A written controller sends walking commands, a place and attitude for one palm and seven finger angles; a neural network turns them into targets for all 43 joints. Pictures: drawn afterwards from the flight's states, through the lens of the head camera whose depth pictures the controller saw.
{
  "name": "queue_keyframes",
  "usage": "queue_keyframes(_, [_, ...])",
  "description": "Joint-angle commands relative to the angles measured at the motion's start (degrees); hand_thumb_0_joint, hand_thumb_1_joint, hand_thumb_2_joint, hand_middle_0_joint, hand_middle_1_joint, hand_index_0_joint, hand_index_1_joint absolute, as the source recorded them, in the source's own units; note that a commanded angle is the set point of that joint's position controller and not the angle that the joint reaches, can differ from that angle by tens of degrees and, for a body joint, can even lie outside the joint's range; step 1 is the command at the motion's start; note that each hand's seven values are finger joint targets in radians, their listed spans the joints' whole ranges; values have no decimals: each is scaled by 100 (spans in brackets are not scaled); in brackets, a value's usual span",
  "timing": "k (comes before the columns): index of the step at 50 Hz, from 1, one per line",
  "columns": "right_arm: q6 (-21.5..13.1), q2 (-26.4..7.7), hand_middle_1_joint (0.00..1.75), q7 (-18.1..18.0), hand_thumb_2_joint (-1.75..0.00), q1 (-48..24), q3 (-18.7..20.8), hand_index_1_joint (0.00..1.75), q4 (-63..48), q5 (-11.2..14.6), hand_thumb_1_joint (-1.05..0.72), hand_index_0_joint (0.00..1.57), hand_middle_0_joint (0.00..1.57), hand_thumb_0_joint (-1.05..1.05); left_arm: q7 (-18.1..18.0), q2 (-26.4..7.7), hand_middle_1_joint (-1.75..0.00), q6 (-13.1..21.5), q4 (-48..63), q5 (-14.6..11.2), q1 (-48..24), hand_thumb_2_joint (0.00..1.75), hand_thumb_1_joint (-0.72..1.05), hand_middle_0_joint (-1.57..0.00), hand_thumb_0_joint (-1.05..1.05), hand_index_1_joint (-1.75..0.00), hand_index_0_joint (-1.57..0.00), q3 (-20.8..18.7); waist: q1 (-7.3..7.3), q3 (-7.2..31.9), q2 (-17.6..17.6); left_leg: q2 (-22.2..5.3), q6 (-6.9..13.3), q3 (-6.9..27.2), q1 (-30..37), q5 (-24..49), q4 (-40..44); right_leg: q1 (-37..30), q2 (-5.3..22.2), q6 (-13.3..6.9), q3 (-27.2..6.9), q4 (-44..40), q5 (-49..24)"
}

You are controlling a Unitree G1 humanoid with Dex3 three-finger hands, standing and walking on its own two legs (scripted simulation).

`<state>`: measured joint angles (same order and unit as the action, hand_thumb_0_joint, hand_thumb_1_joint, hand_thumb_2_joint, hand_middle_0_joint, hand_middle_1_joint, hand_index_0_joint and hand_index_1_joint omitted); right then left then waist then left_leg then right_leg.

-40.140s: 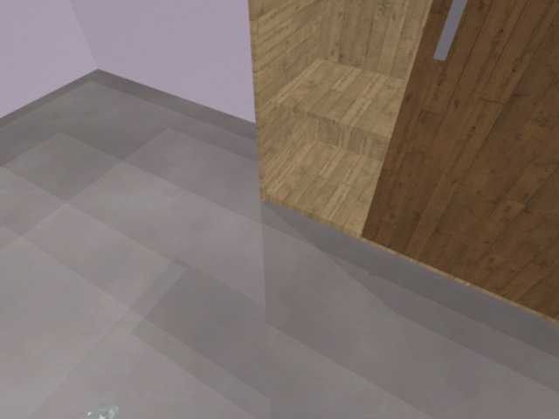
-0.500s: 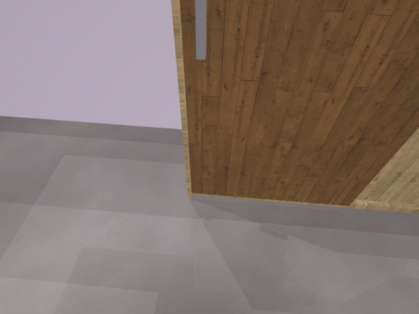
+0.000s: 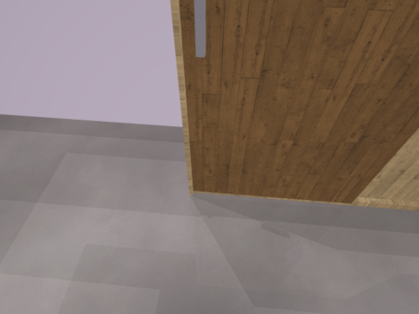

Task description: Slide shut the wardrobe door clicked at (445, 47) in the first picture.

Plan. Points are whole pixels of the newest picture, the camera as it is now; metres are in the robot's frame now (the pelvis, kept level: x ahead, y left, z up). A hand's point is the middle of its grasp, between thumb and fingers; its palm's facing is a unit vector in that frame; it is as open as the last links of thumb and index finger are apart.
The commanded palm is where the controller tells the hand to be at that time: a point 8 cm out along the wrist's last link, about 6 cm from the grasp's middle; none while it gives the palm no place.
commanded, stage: look to check the result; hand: right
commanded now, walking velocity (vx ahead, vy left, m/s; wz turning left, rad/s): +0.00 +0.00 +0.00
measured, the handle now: out of the picture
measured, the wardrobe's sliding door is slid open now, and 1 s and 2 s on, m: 0.00 0.00 0.00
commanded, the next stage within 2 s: stand and wait in 0.38 s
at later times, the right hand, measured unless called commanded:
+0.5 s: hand out of the picture +0.04 -0.19 -0.17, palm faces +0.01 +0.97 -0.23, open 7.4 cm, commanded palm none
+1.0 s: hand out of the picture +0.08 -0.21 -0.15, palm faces +0.00 +0.95 -0.31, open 7.4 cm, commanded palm none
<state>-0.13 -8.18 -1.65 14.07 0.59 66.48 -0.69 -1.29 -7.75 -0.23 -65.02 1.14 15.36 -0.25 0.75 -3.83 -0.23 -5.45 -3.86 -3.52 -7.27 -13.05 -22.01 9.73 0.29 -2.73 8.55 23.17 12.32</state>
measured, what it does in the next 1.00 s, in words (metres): stands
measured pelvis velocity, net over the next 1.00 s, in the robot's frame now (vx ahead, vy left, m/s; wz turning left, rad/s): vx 0.01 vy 0.02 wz -0.02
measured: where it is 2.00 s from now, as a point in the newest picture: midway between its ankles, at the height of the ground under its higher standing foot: outside the picture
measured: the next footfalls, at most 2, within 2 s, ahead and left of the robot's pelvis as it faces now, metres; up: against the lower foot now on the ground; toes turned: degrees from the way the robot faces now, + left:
none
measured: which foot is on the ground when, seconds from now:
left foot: down 0.00-1.00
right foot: down 0.00-1.00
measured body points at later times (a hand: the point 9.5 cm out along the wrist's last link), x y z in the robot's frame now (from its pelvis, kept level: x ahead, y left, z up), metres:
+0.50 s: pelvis +0.00 +0.01 +0.00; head +0.02 +0.01 +0.45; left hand +0.02 +0.25 -0.16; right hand +0.04 -0.24 -0.15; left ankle -0.02 +0.16 -0.74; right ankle +0.01 -0.08 -0.74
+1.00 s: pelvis +0.01 +0.02 +0.01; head +0.03 +0.03 +0.45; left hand +0.09 +0.31 -0.14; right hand +0.08 -0.26 -0.13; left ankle -0.02 +0.16 -0.74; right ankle +0.01 -0.08 -0.74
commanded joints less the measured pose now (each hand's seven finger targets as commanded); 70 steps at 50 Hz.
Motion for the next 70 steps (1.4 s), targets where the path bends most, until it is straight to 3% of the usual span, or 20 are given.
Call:
queue_keyframes(1, [-54,-619,30,-46,-90,286,84,30,-125,-5,-90,20,20,0,-53,-645,-30,90,132,-6,342,90,90,-20,0,-30,-20,-135,11,-19,141,-160,315,237,-330,416,333,-128,660,81,-761,-637,-556])
queue_keyframes(4, [-68,-671,30,-42,-90,245,88,30,-124,-6,-90,20,20,0,-50,-702,-30,88,148,-9,274,90,90,-20,0,-30,-20,-143,11,7,27,-167,324,232,-316,453,358,-145,668,83,-759,-595,-614])
queue_keyframes(7, [-68,-712,30,-32,-90,203,102,30,-139,-7,-90,20,20,0,-51,-776,-30,97,152,-3,209,90,90,-20,0,-30,-20,-151,7,43,170,-171,330,243,-300,432,367,-169,670,82,-783,-640,-568])
queue_keyframes(11, [-87,-815,30,-24,-90,90,116,30,-162,-6,-90,20,20,0,-48,-879,-30,108,176,-10,132,90,90,-20,0,-30,-20,-165,12,109,24,-184,333,242,-243,518,385,-210,691,81,-802,-608,-747])
queue_keyframes(30, [-129,-1420,30,43,-90,-519,180,30,-314,-7,-90,20,20,0,9,-1468,-30,134,261,-11,-512,90,90,-20,0,-30,-20,-205,-5,280,73,-262,376,285,-99,559,548,-317,775,120,-902,-756,-870])
queue_keyframes(39, [-177,-1732,30,67,-90,-774,207,30,-376,-4,-90,20,20,0,27,-1788,-30,166,310,-20,-839,90,90,-20,0,-30,-20,-210,-5,556,34,-337,399,279,74,1041,589,-537,824,132,-942,-696,-1454])
queue_keyframes(47, [-202,-1935,30,85,-90,-970,206,30,-415,3,-90,20,20,0,40,-2017,-30,169,342,-21,-1050,90,90,-20,0,-30,-20,-219,10,651,102,-359,425,324,143,1193,682,-641,860,170,-923,-743,-1498])
queue_keyframes(55, [-205,-2065,30,103,-90,-1089,205,30,-443,2,-90,20,20,0,59,-2139,-30,158,354,-23,-1181,90,90,-20,0,-30,-20,-199,7,511,98,-373,437,344,130,1084,810,-562,872,204,-923,-819,-1310])
queue_keyframes(59, [-227,-2120,30,102,-90,-1100,208,30,-438,3,-90,20,20,0,57,-2175,-30,165,370,-22,-1175,90,90,-20,0,-30,-20,-201,16,742,3,-390,449,340,236,1357,787,-708,891,199,-918,-764,-1505])
queue_keyframes(68, [-230,-2158,30,97,-90,-1075,210,30,-450,3,-90,20,20,0,51,-2178,-30,146,357,-31,-1160,90,90,-20,0,-30,-20,-188,4,653,-70,-374,471,342,259,1454,850,-697,892,219,-904,-774,-1460])
queue_keyframes(70, [-233,-2152,30,98,-90,-1087,200,30,-443,13,-90,20,20,0,50,-2196,-30,154,354,-18,-1155,90,90,-20,0,-30,-20,-189,8,725,48,-397,475,344,305,1542,827,-729,892,226,-882,-765,-1508])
